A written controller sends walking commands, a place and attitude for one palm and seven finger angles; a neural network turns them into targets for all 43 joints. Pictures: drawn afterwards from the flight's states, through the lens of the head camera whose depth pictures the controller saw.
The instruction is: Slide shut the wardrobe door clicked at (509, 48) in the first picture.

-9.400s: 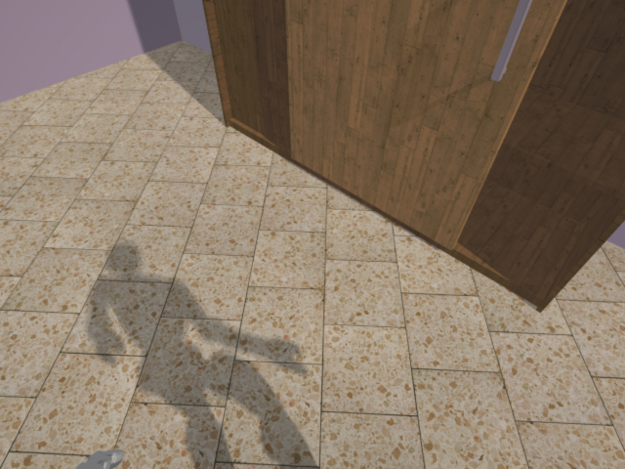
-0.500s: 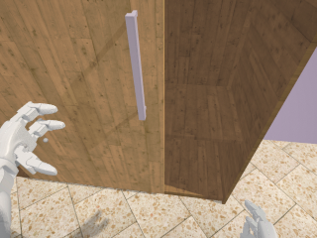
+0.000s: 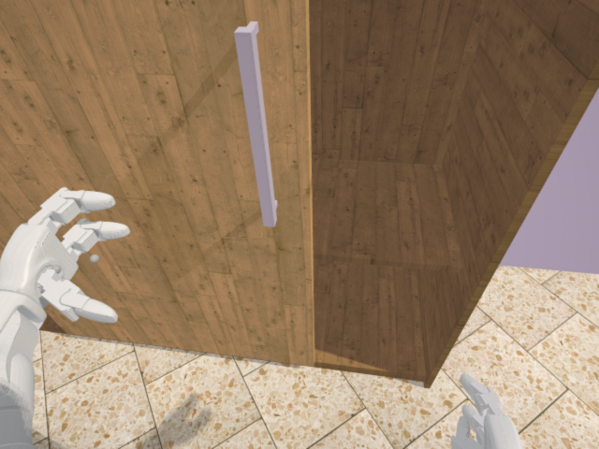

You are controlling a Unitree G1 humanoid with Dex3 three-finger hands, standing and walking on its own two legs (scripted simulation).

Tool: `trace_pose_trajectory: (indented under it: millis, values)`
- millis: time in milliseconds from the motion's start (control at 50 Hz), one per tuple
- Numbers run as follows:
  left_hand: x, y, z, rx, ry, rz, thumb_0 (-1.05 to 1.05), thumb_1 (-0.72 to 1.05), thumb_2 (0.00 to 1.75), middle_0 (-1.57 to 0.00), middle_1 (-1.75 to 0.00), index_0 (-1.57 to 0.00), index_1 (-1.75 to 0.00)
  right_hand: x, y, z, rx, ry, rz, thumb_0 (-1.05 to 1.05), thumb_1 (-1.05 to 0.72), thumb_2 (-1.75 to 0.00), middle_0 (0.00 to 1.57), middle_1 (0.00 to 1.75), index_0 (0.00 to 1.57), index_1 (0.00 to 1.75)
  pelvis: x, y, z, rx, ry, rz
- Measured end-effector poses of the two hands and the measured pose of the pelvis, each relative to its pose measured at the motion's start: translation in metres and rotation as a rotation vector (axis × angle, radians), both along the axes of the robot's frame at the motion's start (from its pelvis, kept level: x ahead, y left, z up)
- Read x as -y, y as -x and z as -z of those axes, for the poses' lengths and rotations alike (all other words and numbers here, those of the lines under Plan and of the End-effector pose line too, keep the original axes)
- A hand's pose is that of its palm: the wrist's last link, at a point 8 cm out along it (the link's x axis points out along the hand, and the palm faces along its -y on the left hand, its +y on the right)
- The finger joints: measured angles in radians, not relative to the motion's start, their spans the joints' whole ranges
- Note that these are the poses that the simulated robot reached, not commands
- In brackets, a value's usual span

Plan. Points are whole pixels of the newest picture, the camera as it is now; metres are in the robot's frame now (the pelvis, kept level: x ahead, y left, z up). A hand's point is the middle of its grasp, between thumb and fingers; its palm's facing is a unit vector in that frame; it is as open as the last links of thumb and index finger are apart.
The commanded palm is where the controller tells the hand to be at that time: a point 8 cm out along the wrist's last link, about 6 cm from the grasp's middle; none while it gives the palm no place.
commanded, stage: move the hooked fingers beside the handle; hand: left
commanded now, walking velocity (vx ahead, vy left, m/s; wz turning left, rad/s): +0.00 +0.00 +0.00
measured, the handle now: (262, 139) +0.53 +0.11 +0.17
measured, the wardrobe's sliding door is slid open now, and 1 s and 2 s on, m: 0.37 0.37 0.37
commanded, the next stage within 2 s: none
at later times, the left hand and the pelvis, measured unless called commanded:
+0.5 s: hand (149, 224) +0.34 +0.23 +0.15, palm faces -0.02 -1.00 -0.04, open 14.0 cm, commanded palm +0.32 +0.28 +0.15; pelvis +0.00 +0.01 +0.00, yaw -1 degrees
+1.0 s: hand (190, 196) +0.41 +0.19 +0.15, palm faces -0.05 -1.00 -0.02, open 14.0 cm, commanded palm +0.38 +0.25 +0.14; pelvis +0.01 +0.01 +0.00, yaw -2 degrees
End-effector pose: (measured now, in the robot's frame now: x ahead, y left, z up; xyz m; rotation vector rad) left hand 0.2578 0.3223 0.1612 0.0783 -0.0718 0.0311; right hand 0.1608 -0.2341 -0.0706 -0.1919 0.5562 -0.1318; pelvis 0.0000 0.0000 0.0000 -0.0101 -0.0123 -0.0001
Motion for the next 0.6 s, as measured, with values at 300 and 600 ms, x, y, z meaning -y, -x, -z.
trace_pose_trajectory:
  millis: [300, 600]
  values:
    - [0.028, -0.048, 0.004, -0.015, 0.023, 0.038, -0.02, -0.5, 0.3, -0.31, -1.2, -0.31, -1.2, 0.001, 0.015, 0.004, -0.042, 0.001, 0.046, 0.01, -0.9, -0.9, 0.2, 0.3, 0.2, 0.3, -0.003, 0.001, 0.0, -0.015, -0.005, 0.014]
    - [0.048, -0.076, 0.008, -0.023, 0.039, 0.054, -0.02, -0.5, 0.3, -0.3, -1.2, -0.3, -1.2, 0.003, 0.03, 0.013, -0.119, 0.006, 0.074, 0.01, -0.9, -0.9, 0.2, 0.3, 0.2, 0.3, -0.008, -0.001, -0.001, -0.028, -0.006, 0.019]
